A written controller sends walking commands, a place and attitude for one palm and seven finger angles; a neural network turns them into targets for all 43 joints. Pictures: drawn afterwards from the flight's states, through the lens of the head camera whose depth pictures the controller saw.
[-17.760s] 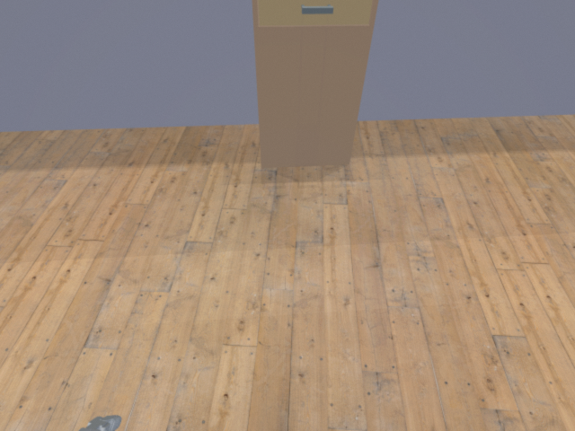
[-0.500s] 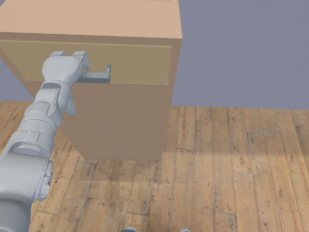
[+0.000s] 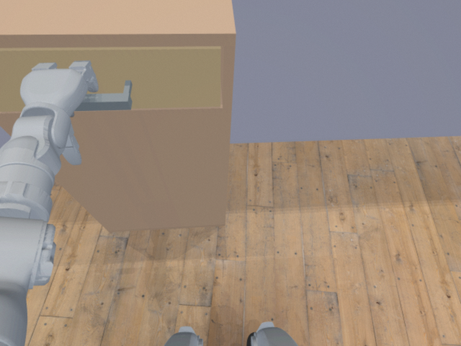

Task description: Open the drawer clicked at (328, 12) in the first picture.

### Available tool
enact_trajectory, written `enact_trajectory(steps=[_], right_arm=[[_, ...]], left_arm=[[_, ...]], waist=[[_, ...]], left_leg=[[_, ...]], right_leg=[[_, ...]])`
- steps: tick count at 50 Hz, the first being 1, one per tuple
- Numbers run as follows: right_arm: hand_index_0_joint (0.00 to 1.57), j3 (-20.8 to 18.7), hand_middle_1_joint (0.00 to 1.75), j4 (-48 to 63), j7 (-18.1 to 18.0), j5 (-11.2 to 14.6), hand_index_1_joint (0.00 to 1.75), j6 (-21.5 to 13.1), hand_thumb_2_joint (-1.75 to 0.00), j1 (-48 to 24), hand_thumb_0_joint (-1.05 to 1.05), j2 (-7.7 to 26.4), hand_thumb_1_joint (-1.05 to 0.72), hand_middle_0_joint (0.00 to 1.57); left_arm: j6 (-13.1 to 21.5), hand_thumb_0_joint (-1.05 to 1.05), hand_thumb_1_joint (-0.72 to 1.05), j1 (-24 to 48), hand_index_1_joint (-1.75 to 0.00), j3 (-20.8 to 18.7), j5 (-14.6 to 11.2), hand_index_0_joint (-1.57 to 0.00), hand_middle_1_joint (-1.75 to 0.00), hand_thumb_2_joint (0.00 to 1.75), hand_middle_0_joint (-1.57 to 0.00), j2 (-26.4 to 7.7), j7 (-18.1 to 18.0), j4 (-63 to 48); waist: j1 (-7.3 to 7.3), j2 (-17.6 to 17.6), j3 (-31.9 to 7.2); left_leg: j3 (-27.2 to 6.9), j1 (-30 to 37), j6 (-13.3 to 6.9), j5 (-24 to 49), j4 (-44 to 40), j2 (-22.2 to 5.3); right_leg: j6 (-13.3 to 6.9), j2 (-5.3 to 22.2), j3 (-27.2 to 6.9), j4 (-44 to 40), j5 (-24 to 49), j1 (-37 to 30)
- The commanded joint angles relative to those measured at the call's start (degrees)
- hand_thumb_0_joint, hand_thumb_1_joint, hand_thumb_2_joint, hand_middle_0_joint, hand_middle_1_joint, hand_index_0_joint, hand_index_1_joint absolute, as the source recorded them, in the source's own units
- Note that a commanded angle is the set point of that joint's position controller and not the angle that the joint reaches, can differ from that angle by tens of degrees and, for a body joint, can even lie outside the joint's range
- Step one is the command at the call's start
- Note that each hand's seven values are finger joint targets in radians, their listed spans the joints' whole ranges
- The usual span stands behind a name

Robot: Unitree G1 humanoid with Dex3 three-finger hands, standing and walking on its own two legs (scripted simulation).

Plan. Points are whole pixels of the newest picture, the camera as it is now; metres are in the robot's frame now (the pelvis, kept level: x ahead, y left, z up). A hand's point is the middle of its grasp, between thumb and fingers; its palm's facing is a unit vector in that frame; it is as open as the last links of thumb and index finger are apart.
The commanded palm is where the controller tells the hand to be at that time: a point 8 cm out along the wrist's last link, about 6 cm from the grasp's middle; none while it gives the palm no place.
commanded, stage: lift the fingers back up to retry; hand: left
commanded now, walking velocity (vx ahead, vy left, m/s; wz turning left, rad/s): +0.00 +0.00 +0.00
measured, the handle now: (97, 94) +0.55 +0.23 +0.08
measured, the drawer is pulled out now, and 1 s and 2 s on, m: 0.00 0.00 0.00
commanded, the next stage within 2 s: re-aim the fingers above the handle in 0.78 s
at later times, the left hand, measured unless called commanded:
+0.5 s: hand (65, 104) +0.50 +0.26 +0.10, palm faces -0.08 +0.00 -1.00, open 13.3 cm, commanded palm +0.50 +0.25 +0.19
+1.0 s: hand (66, 87) +0.50 +0.25 +0.14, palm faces -0.04 -0.01 -1.00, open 13.4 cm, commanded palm +0.49 +0.24 +0.20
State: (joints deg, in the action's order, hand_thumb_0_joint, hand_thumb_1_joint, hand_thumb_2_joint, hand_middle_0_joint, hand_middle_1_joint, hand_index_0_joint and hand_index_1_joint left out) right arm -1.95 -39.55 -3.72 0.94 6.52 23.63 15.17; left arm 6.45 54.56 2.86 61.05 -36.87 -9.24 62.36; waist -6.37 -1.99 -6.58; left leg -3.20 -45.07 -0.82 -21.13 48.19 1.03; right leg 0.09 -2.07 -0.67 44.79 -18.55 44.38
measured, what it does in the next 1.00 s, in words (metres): stands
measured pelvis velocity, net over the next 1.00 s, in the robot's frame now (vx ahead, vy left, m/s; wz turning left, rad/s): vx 0.05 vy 0.00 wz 0.02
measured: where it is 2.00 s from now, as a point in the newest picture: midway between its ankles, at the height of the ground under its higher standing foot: outside the picture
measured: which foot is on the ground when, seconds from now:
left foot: down 0.00-1.00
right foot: down 0.00-1.00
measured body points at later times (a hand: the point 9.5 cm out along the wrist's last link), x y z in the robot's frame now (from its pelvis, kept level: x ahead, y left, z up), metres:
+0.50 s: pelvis +0.03 +0.00 +0.02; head +0.11 +0.00 +0.46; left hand +0.50 +0.26 +0.16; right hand +0.07 -0.27 -0.11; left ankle +0.01 +0.11 -0.70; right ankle +0.02 -0.12 -0.70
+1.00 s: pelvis +0.05 +0.00 +0.02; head +0.11 -0.02 +0.47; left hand +0.50 +0.25 +0.19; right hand +0.13 -0.27 -0.11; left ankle +0.01 +0.11 -0.70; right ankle +0.02 -0.12 -0.70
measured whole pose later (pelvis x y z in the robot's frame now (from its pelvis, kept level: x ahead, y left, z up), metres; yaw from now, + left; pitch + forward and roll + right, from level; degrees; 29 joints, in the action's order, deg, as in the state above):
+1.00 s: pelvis +0.05 +0.00 +0.02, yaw +1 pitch +13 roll -1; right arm -2.6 -37.8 -2.4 1.3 8.3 17.0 14.7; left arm 6.7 46.6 4.6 56.3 -33.0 -1.8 47.1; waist -1.6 -3.2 -6.0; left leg -3.8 -30.2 -0.8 -20.6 37.8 1.6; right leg -0.2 -1.2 -0.3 35.6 -19.0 29.7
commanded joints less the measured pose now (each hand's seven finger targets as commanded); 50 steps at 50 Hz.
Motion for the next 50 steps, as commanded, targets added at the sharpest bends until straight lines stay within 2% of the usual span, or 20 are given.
enact_trajectory(steps=[1,3,8,11,16,18,22,26,28,32,33,35,39,41,43,45,46,47,48,50], right_arm=[[0.2,-3.0,0.3,3.9,-1.0,0.0,0.3,-2.2,-0.9,5.7,0.0,9.5,-0.9,0.2],[0.2,-3.5,0.3,3.8,-0.9,-0.3,0.3,-2.4,-0.9,6.0,0.0,9.2,-0.9,0.2],[0.2,-3.4,0.3,3.5,-1.3,-0.1,0.3,-2.6,-0.9,5.7,0.0,8.9,-0.9,0.2],[0.2,-3.3,0.3,3.7,-1.8,-0.1,0.3,-2.8,-0.9,5.2,0.0,9.0,-0.9,0.2],[0.2,-3.3,0.3,4.1,-1.9,0.0,0.3,-2.9,-0.9,4.3,0.0,8.9,-0.9,0.2],[0.2,-3.5,0.3,4.4,-1.9,0.0,0.3,-2.9,-0.9,3.8,0.0,8.6,-0.9,0.2],[0.2,-3.8,0.3,4.4,-1.3,-0.2,0.3,-2.9,-0.9,3.0,0.0,8.5,-0.9,0.2],[0.2,-3.9,0.3,4.5,-0.6,-0.1,0.3,-2.5,-0.9,2.2,0.0,8.6,-0.9,0.2],[0.2,-4.0,0.3,4.9,-0.2,0.0,0.3,-2.4,-0.9,1.6,0.0,8.2,-0.9,0.2],[0.2,-3.7,0.3,4.8,0.1,0.1,0.3,-1.8,-0.9,0.9,0.0,8.5,-0.9,0.2],[0.2,-3.7,0.3,4.7,0.2,0.2,0.3,-1.6,-0.9,0.5,0.0,8.2,-0.9,0.2],[0.2,-3.8,0.3,5.1,0.6,0.0,0.3,-1.4,-0.9,0.0,0.0,8.3,-0.9,0.2],[0.2,-3.6,0.3,5.4,0.6,-0.1,0.3,-0.6,-0.9,-1.0,0.0,8.2,-0.9,0.2],[0.2,-3.6,0.3,5.7,0.6,-0.1,0.3,-0.3,-0.9,-1.6,0.0,8.3,-0.9,0.2],[0.2,-3.5,0.3,6.0,0.7,0.0,0.3,-0.1,-0.9,-1.8,0.0,7.9,-0.9,0.2],[0.2,-3.5,0.3,5.8,0.6,-0.1,0.3,0.2,-0.9,-2.2,0.0,8.1,-0.9,0.2],[0.2,-3.4,0.3,6.3,0.8,0.2,0.3,0.4,-0.9,-2.4,0.0,7.8,-0.9,0.2],[0.2,-3.5,0.3,6.6,1.0,0.2,0.3,0.3,-0.9,-2.5,0.0,7.8,-0.9,0.2],[0.2,-3.8,0.3,6.3,1.1,0.2,0.3,0.2,-0.9,-2.4,0.0,7.7,-0.9,0.2],[0.2,-3.6,0.3,6.4,0.8,0.1,0.3,0.7,-0.9,-2.8,0.0,8.3,-0.9,0.2]], left_arm=[[0.9,0.0,-0.5,26.3,-1.2,-2.1,0.3,-0.3,-1.2,0.3,-0.3,-12.3,-0.2,-8.9],[1.9,0.0,-0.5,28.3,-1.2,-3.0,0.1,-0.3,-1.2,0.3,-0.3,-13.2,-0.5,-13.4],[2.0,0.0,-0.5,30.1,-1.2,-3.9,-1.0,-0.3,-1.2,0.3,-0.3,-14.1,-0.7,-15.5],[2.6,0.0,-0.5,30.6,-1.2,-6.9,-1.4,-0.3,-1.2,0.3,-0.3,-17.8,-0.7,-18.0],[3.8,0.0,-0.5,30.9,-1.2,-7.4,-2.6,-0.3,-1.2,0.3,-0.3,-17.8,-0.2,-21.9],[4.6,0.0,-0.5,31.3,-1.2,-7.3,-3.0,-0.3,-1.2,0.3,-0.3,-17.4,0.0,-25.1],[4.7,0.0,-0.5,31.8,-1.2,-5.3,-4.0,-0.3,-1.2,0.3,-0.3,-13.8,0.2,-28.9],[3.2,0.0,-0.5,31.6,-1.2,-6.5,-4.2,-0.3,-1.2,0.3,-0.3,-14.8,0.1,-30.9],[2.9,0.0,-0.5,32.0,-1.2,-4.2,-5.3,-0.3,-1.2,0.3,-0.3,-11.7,0.6,-33.5],[1.3,0.0,-0.5,30.1,-1.2,-5.5,-5.5,-0.3,-1.2,0.3,-0.3,-13.1,1.7,-30.7],[1.2,0.0,-0.5,30.2,-1.2,-3.3,-5.6,-0.3,-1.2,0.3,-0.3,-10.4,2.2,-30.7],[1.1,0.0,-0.5,28.3,-1.2,-3.8,-5.9,-0.3,-1.2,0.3,-0.3,-10.3,2.8,-31.1],[1.4,0.0,-0.5,26.4,-1.2,-4.5,-5.5,-0.3,-1.2,0.3,-0.3,-11.1,3.8,-29.6],[1.8,0.0,-0.5,25.2,-1.2,-6.8,-4.9,-0.3,-1.2,0.3,-0.3,-13.7,3.8,-30.1],[1.8,0.0,-0.5,24.6,-1.2,-5.1,-5.2,-0.3,-1.2,0.3,-0.3,-11.6,4.1,-29.9],[1.4,0.0,-0.5,22.9,-1.2,-6.2,-4.8,-0.3,-1.2,0.3,-0.3,-12.9,4.1,-27.5],[1.0,0.0,-0.5,21.3,-1.2,-4.7,-5.0,-0.3,-1.2,0.3,-0.3,-10.6,4.3,-27.2],[1.0,0.0,-0.5,22.9,-1.2,-1.6,-5.5,-0.3,-1.2,0.3,-0.3,-6.8,4.6,-28.8],[1.1,0.0,-0.5,22.9,-1.2,-2.1,-5.9,-0.3,-1.2,0.3,-0.3,-6.9,4.6,-29.6],[0.6,0.0,-0.5,21.4,-1.2,-5.9,-5.0,-0.3,-1.2,0.3,-0.3,-12.3,4.5,-27.7]], waist=[[-3.01,-1.4,-17.5],[-2.2,-5.5,-23.5],[-2.51,-5.0,-23.2],[-1.62,-4.6,-24.8],[-1.1,-6.0,-25.1],[-0.72,-7.5,-27.3],[-1.03,-9.2,-26.6],[-0.07,-7.9,-27.4],[-0.26,-9.0,-28.5],[0.19,-5.4,-26.0],[-0.2,-5.2,-25.0],[0.68,-4.9,-25.0],[1.23,-3.1,-23.9],[2.24,-3.4,-24.4],[2.09,-3.4,-24.5],[2.29,-2.3,-22.8],[2.56,-2.0,-22.4],[1.51,-1.5,-22.4],[1.91,-2.0,-23.1],[2.68,-1.5,-23.3]], left_leg=[[2.0,10.1,-2.4,4.0,-7.0,0.5],[2.0,14.8,-2.2,7.5,-6.7,0.6],[1.8,17.1,-2.2,8.9,-7.7,0.4],[1.8,18.3,-2.3,11.5,-8.2,0.5],[1.6,22.5,-1.9,16.7,-8.9,0.5],[1.6,25.6,-1.7,21.4,-8.7,0.5],[0.9,30.6,-1.1,29.6,-8.3,0.1],[0.3,32.5,-0.7,33.7,-8.8,0.0],[0.3,35.8,-0.5,38.4,-8.6,-0.2],[0.3,34.0,-0.7,38.3,-9.4,0.0],[0.4,33.9,-0.8,38.3,-9.6,0.0],[0.5,34.1,-0.9,38.8,-9.9,0.0],[1.0,32.2,-1.2,36.7,-10.3,0.4],[1.2,31.1,-1.1,35.8,-10.8,0.5],[1.4,30.9,-1.3,36.0,-10.7,0.6],[1.9,28.9,-1.4,33.8,-11.0,0.7],[1.9,28.2,-1.4,32.5,-11.4,0.8],[1.9,29.1,-1.5,33.0,-11.3,0.8],[2.0,30.1,-1.5,33.7,-11.3,0.6],[2.4,28.3,-1.6,30.7,-11.6,0.9]], right_leg=[[-1.8,-1.0,1.1,-7.5,1.2,-8.4],[-1.9,-1.1,0.8,-7.3,3.4,-9.9],[-1.7,-1.2,1.1,-8.6,4.4,-11.2],[-1.7,-1.1,0.9,-8.8,7.0,-14.2],[-1.9,-1.2,1.3,-9.3,10.7,-15.5],[-2.0,-1.2,1.5,-9.0,13.8,-16.5],[-2.2,-1.6,2.4,-9.3,16.2,-14.8],[-2.1,-1.6,2.7,-9.4,18.2,-16.8],[-1.9,-1.6,2.8,-9.8,19.7,-17.0],[-2.0,-1.4,2.9,-10.5,20.9,-19.4],[-1.8,-1.4,2.8,-10.5,21.3,-18.8],[-1.9,-1.3,2.7,-10.7,21.9,-20.0],[-1.9,-1.0,2.4,-10.8,22.9,-21.8],[-2.1,-0.9,2.2,-10.6,23.0,-23.4],[-2.1,-0.8,2.1,-10.7,23.6,-23.8],[-2.1,-0.8,1.9,-10.8,23.8,-24.4],[-2.2,-0.7,2.1,-10.9,22.9,-24.6],[-2.1,-0.7,2.2,-11.1,22.8,-24.0],[-2.0,-0.7,2.0,-11.2,23.3,-24.0],[-2.1,-0.6,1.6,-11.1,23.3,-25.8]])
